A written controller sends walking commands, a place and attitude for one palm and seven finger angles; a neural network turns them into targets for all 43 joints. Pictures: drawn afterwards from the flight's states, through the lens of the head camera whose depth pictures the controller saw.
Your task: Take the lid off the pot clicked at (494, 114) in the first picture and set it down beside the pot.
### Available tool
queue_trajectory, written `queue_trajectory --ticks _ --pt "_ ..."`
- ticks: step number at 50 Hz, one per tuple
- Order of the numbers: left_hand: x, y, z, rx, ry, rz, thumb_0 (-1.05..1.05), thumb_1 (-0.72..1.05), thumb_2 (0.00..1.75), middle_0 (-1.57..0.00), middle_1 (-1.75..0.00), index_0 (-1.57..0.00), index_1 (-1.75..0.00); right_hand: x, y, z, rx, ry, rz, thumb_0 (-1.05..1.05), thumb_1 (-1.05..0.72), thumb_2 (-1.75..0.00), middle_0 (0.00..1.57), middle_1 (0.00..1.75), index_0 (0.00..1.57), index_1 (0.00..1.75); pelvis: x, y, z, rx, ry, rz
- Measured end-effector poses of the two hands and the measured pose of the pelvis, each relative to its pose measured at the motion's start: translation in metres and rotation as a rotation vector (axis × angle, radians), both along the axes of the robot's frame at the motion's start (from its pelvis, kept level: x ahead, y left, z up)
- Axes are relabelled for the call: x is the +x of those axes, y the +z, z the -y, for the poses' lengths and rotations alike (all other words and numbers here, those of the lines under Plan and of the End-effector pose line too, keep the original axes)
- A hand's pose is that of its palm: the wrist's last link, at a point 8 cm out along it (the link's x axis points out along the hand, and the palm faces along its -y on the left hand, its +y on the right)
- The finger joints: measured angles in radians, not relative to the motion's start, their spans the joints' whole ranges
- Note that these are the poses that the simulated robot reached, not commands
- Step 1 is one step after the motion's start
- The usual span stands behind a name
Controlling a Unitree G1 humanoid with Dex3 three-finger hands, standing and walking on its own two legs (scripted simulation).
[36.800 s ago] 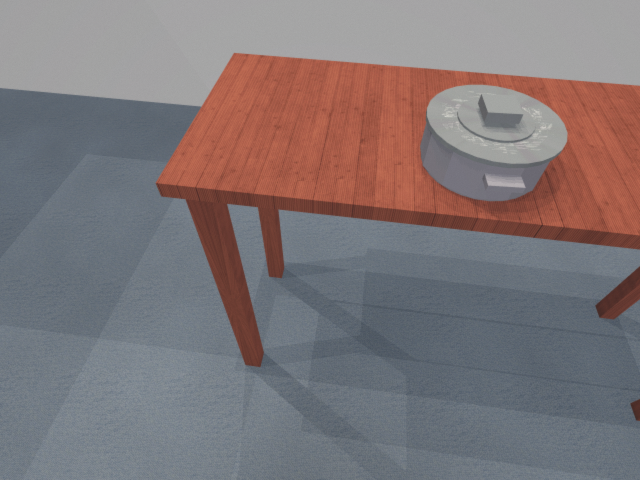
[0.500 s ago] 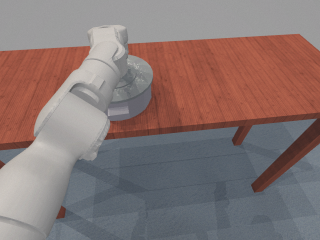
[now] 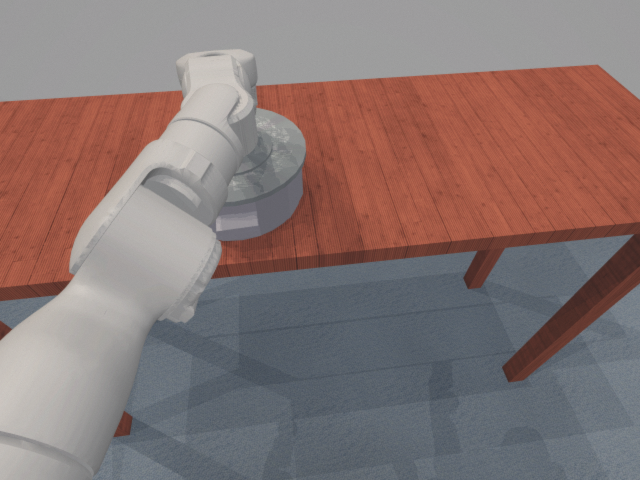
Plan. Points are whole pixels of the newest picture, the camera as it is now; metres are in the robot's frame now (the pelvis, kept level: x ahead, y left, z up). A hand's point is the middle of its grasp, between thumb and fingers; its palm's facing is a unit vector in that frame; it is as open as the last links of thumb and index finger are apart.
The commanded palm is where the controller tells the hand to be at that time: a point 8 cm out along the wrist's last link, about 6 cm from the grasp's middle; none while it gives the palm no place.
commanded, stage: lower the open fingers around the knob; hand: left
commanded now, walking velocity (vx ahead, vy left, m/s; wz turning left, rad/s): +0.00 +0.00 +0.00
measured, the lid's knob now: (228, 136) +0.53 +0.08 +0.15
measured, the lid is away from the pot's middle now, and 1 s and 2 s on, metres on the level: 0.01 0.01 0.01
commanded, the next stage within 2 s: close the fingers and squeeze the knob in 0.10 s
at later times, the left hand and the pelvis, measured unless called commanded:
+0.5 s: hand (226, 123) +0.50 +0.08 +0.20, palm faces -0.34 -0.05 -0.94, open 9.8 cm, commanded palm +0.50 +0.07 +0.22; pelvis +0.00 +0.00 +0.00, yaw +0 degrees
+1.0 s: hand (226, 119) +0.51 +0.08 +0.19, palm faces -0.34 -0.05 -0.94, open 7.7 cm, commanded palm +0.51 +0.07 +0.22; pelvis +0.01 +0.00 +0.00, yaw +0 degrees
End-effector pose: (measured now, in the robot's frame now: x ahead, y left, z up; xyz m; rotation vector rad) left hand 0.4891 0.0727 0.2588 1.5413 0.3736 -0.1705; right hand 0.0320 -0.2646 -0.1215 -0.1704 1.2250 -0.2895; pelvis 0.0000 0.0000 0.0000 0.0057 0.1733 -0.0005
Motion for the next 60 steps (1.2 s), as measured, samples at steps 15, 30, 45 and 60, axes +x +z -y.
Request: queue_trajectory --ticks 15,30,45,60 --pt "0.000 0.000 -0.002 -0.019 0.000 -0.004 0.00 -0.20 1.20 -0.80 -0.28 -0.75 -0.22 -0.004 0.002 0.001 -0.009 -0.007 -0.003 0.01 -0.90 -0.90 0.21 0.30 0.20 0.30 0.000 0.000 -0.001 -0.002 -0.002 0.002" --pt "0.008 -0.004 -0.004 -0.025 -0.007 -0.003 0.00 -0.03 1.05 -0.59 -0.84 -0.58 -0.77 -0.006 0.001 -0.001 -0.008 -0.018 -0.015 0.01 -0.90 -0.90 0.21 0.30 0.20 0.30 0.004 0.000 -0.002 -0.003 -0.006 -0.010" --pt "0.018 -0.007 -0.004 -0.009 -0.017 0.005 0.00 0.14 0.97 -0.60 -1.04 -0.63 -0.95 0.003 0.000 -0.003 0.002 -0.015 -0.023 0.01 -0.90 -0.90 0.21 0.30 0.20 0.30 0.012 0.000 -0.004 -0.004 -0.007 -0.020" --pt "0.017 -0.005 -0.003 -0.021 -0.019 -0.014 0.02 0.23 0.84 -0.65 -1.03 -0.73 -1.02 0.017 0.001 -0.004 0.006 0.004 -0.014 0.01 -0.90 -0.90 0.21 0.30 0.20 0.30 0.016 -0.001 -0.004 -0.006 0.000 -0.026"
